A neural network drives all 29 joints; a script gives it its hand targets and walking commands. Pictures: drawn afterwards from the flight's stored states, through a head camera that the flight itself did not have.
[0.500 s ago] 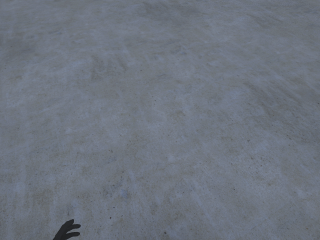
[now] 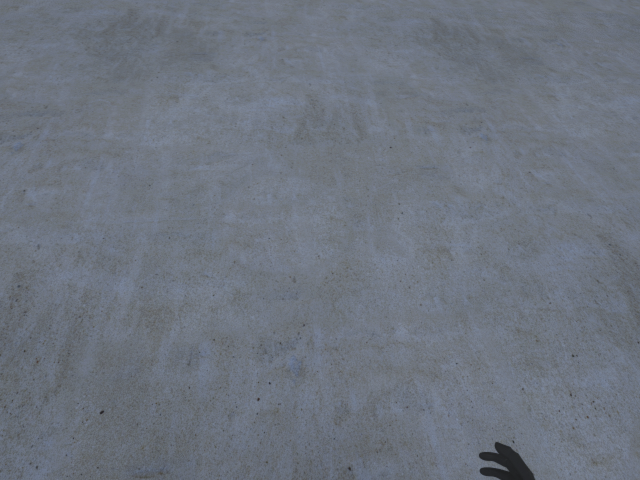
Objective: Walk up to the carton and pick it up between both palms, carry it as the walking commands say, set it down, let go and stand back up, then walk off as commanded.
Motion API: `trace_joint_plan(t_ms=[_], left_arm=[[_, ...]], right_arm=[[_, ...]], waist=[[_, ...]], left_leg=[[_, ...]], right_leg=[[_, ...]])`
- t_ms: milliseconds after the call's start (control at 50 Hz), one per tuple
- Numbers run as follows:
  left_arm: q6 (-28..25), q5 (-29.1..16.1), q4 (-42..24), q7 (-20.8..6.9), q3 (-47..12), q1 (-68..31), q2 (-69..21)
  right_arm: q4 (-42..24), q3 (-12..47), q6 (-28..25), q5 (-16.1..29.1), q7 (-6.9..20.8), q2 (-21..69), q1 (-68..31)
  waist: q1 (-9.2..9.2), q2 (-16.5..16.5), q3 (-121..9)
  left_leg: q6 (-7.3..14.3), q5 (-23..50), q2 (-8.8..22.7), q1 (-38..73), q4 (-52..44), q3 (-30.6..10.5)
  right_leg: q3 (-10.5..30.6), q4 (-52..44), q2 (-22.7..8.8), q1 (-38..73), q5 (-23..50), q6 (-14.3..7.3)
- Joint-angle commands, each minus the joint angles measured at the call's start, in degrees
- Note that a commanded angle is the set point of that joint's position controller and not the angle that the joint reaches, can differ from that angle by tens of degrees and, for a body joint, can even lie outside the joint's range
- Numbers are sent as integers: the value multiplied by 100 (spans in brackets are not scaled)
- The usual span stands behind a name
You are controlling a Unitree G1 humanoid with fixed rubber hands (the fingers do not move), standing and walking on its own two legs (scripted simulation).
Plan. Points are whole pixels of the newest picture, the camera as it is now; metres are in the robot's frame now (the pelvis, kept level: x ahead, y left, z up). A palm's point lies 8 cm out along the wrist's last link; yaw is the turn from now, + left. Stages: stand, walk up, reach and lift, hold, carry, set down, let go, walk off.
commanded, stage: walk up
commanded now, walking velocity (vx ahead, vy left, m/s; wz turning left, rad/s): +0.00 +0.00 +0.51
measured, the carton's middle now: out of the picture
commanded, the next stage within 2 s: none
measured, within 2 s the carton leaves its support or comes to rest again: neither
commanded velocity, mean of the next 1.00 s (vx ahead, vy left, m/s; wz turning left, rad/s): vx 0.00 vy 0.00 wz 0.50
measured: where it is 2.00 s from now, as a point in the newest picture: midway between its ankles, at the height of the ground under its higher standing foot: outside the picture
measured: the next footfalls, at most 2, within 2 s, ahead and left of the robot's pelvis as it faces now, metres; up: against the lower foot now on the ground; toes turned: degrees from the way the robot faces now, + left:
right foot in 0.36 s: +0.05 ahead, -0.13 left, +0.00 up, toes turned +7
left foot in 0.80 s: -0.05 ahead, +0.10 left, +0.00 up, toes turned +28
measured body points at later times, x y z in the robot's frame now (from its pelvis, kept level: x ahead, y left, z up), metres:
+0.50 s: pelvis -0.02 -0.04 +0.01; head +0.03 -0.07 +0.46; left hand +0.05 +0.24 -0.09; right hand +0.12 -0.30 -0.14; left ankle -0.05 +0.10 -0.66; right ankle +0.01 -0.14 -0.73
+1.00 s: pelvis -0.05 -0.02 +0.01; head -0.04 +0.02 +0.46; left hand -0.11 +0.27 -0.13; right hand +0.18 -0.20 -0.09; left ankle -0.09 +0.08 -0.73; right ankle +0.01 -0.15 -0.66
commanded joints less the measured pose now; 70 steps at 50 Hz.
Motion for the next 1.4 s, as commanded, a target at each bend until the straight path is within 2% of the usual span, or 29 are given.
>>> trace_joint_plan(t_ms=[0,160,240,300,320,340,360,380,400,420,480,580,660,740,760,780,800,820,860,920,1100,1180,1200,1220,1240,1260,1280,1320,1380], left_arm=[[-41,-63,-428,-17,109,-70,473],[6,-47,-579,-33,-28,-495,286],[-53,-104,-576,-13,-103,-545,224],[-137,-152,-426,52,-115,-113,216],[-206,-134,-360,109,-97,115,287],[-285,-76,-372,154,-56,284,659],[-296,-25,-598,116,38,6,1209],[-259,0,-513,62,14,-71,1142],[-269,-16,-535,36,-38,-233,809],[-288,12,-595,28,-61,-504,625],[-338,0,-615,56,-122,-517,346],[-327,38,-433,59,-17,-51,556],[-332,104,-398,6,77,153,688],[-258,104,-370,-32,192,144,806],[-216,77,-354,-45,207,185,763],[-169,66,-393,-78,169,296,521],[-108,66,-780,-61,-10,239,-84],[-9,-7,-849,10,-65,-164,175],[-16,28,-678,-8,45,-346,414],[10,86,-500,-61,142,-29,406],[6,-15,-628,-32,-17,-594,242],[-125,-85,-559,46,-17,-47,206],[-196,-90,-511,95,20,215,320],[-275,-67,-536,131,86,430,688],[-273,1,-675,103,207,269,1277],[-242,8,-627,69,149,161,1228],[-261,-53,-643,66,44,-123,816],[-269,-46,-825,83,-11,-635,449],[-286,-58,-908,104,-9,-514,325]], right_arm=[[-247,-193,-2,-58,-112,-947,180],[-201,-254,-10,-85,-74,-1051,582],[-235,-341,22,-125,-43,-1167,545],[-252,-381,41,-64,-36,-1146,428],[-277,-351,31,-9,-45,-1056,447],[-289,-302,5,24,-53,-776,607],[-464,-264,-4,16,-77,-267,736],[-446,-255,78,-246,-93,-652,452],[-417,-344,129,-279,-26,-739,523],[-311,-348,164,-202,54,-717,683],[-238,-289,212,-59,162,-553,840],[-345,-159,235,-70,141,-361,421],[-510,-84,255,-25,173,-282,73],[-424,-108,158,27,142,-284,319],[-342,-145,88,15,109,-410,464],[-323,-244,-7,-6,74,-796,610],[-506,-409,-73,-22,39,-1583,758],[-252,-472,-66,155,-7,-1540,1242],[-218,-278,33,22,-79,-1022,680],[-377,-191,18,-37,-130,-892,237],[-270,-400,41,-108,-74,-1067,631],[-248,-467,60,-80,-40,-1043,486],[-252,-447,49,-43,-51,-958,475],[-262,-398,20,-2,-69,-676,591],[-462,-385,15,31,-97,-318,611],[-449,-398,59,-180,-112,-608,392],[-443,-465,68,-223,-61,-621,500],[-163,-472,152,-134,83,-644,815],[-126,-399,212,-132,170,-536,776]], waist=[[-160,1199,-323],[-341,1180,-255],[-339,1252,-336],[-110,1149,-479],[7,952,-525],[35,110,-616],[-135,-1350,-612],[4,-886,-219],[-159,-413,-62],[-327,-380,-55],[-315,-746,-181],[-85,-761,-324],[62,-893,-437],[-112,-848,-718],[-231,-551,-772],[-368,450,-751],[-396,2264,-669],[-713,1933,-802],[-392,1254,-338],[-144,1229,-372],[-411,1359,-255],[-127,1198,-516],[4,987,-566],[36,174,-683],[13,-1238,-539],[132,-921,-228],[-89,-517,-99],[-404,-672,-129],[-295,-784,-143]], left_leg=[[663,3190,1404,880,-1139,-1365],[727,1584,1305,621,-1300,-1837],[721,1798,1303,303,-1184,-2190],[395,2067,1183,-5,-820,-2350],[140,1696,1015,-360,-575,-2262],[-115,563,622,-1030,68,-1925],[-416,-1382,-230,-2086,1473,-809],[-515,-1884,-26,-1945,2370,-634],[-498,-1504,171,-1713,2828,-790],[-513,-1054,204,-1620,3116,-732],[-653,-491,82,-1516,3614,-436],[-878,-651,233,-1624,2680,-145],[-717,-988,333,-1090,1625,107],[-527,-326,178,-50,145,380],[-467,301,230,574,-583,219],[-272,819,919,1354,-1263,-715],[414,3047,2581,1620,-1485,-2778],[1056,3605,2742,1220,-1250,-2615],[790,2614,1916,841,-1239,-1847],[538,2762,1365,677,-1241,-1261],[641,1237,1303,413,-1319,-1998],[283,1812,1159,-45,-896,-2243],[24,1521,977,-420,-699,-2192],[-222,634,580,-1065,-50,-1926],[-479,-1093,-350,-2061,1311,-852],[-436,-1665,-65,-1860,2319,-762],[-388,-1360,3,-1662,2793,-878],[-466,-708,36,-1497,3404,-610],[-669,-472,78,-1586,3527,-334]], right_leg=[[428,765,-11,-877,626,67],[489,-216,338,-556,660,125],[428,-1095,594,165,526,51],[355,-2514,757,1194,993,-4],[367,-3405,607,1841,1499,25],[1182,-4027,-410,2534,1159,-127],[2744,-4343,-2225,2634,1173,-618],[2794,-4273,-2412,1494,1957,-1184],[2183,-4180,-1857,1262,2082,-1202],[1636,-4142,-1453,1198,2071,-1065],[623,-3990,-859,1445,3049,-1066],[254,-3618,-985,2142,3991,-1140],[149,-3391,-1194,1968,3879,-1278],[24,-2893,-1323,1676,3889,-1022],[-146,-2503,-1249,1246,3441,-728],[-446,-1525,-912,282,2052,-284],[-609,-265,9,-1194,-704,163],[97,417,-19,-1041,-842,141],[423,618,-66,-1034,40,94],[349,714,114,-608,860,-19],[346,-963,539,-78,458,65],[228,-2608,710,1220,996,15],[291,-3396,499,1829,1401,7],[1163,-3967,-572,2493,963,-177],[2635,-4430,-2254,2417,1145,-752],[2549,-4281,-2267,1469,1633,-1234],[1968,-4174,-1771,1205,1864,-1206],[1032,-4121,-1168,1210,2037,-973],[453,-3959,-953,1508,2884,-1029]])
